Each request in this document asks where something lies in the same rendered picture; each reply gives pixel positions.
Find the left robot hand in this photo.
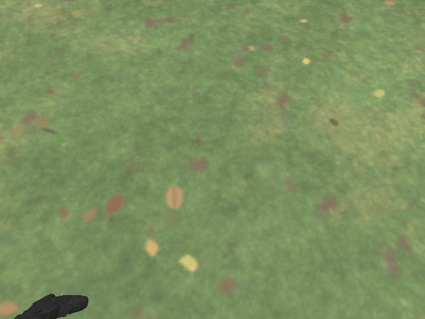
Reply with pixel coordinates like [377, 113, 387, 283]
[14, 294, 88, 319]

